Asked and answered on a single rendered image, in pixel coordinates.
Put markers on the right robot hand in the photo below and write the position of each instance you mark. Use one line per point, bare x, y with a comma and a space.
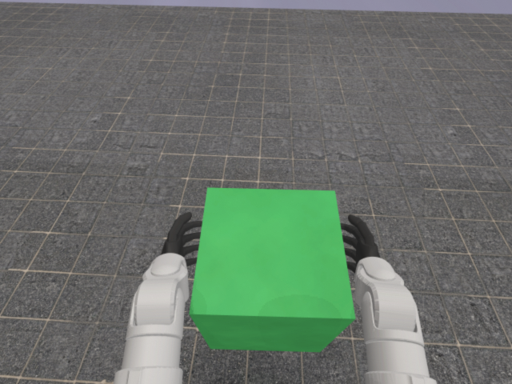
363, 243

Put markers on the robot left forearm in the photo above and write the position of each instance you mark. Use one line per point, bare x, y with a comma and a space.
155, 326

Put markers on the left robot hand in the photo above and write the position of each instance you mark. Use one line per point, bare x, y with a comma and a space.
176, 238

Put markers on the robot right forearm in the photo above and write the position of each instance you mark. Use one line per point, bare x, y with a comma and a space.
391, 326

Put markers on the carton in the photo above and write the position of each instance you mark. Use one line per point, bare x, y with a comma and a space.
271, 271

